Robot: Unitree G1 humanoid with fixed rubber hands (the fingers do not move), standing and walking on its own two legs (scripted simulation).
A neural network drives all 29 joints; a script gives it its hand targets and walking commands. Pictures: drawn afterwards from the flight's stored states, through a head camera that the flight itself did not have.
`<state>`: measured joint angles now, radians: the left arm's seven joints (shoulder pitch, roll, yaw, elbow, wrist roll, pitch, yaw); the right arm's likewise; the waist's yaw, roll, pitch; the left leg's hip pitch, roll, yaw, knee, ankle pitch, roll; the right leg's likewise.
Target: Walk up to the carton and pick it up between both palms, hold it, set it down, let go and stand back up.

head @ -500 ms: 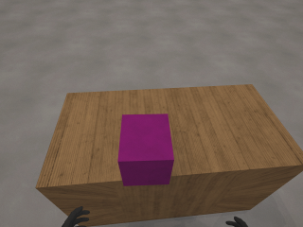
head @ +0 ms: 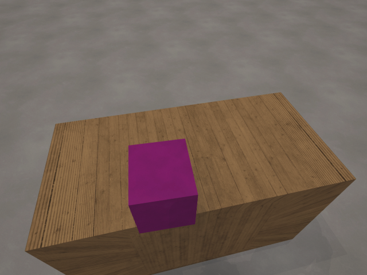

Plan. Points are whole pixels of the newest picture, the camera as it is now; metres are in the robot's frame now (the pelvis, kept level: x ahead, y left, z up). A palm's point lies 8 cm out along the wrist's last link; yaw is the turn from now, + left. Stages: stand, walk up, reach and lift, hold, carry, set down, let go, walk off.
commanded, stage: stand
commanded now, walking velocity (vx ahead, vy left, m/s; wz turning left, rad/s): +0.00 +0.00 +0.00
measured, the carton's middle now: (162, 185) +0.38 +0.07 -0.08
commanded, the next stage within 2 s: none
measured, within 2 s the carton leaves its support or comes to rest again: neither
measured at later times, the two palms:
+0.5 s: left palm out of the picture +0.03 +0.22 -0.13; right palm out of the picture -0.02 -0.23 -0.14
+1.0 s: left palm out of the picture +0.01 +0.22 -0.14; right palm out of the picture -0.04 -0.21 -0.15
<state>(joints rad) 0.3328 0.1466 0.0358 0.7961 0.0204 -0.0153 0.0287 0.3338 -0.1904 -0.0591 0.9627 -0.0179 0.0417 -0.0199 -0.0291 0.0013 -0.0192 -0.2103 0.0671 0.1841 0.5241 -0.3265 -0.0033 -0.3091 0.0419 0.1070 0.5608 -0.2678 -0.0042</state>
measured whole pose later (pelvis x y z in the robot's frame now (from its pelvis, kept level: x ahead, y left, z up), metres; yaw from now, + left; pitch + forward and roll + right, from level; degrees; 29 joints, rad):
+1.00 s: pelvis +0.01 +0.00 +0.00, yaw -1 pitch +0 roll +0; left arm 0.29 0.13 0.01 1.07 0.01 0.00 0.05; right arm 0.33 -0.15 -0.03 1.13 -0.02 0.03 -0.04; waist -0.02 0.01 0.02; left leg -0.15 0.07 0.21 0.48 -0.32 -0.01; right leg -0.25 0.05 0.13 0.51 -0.25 0.00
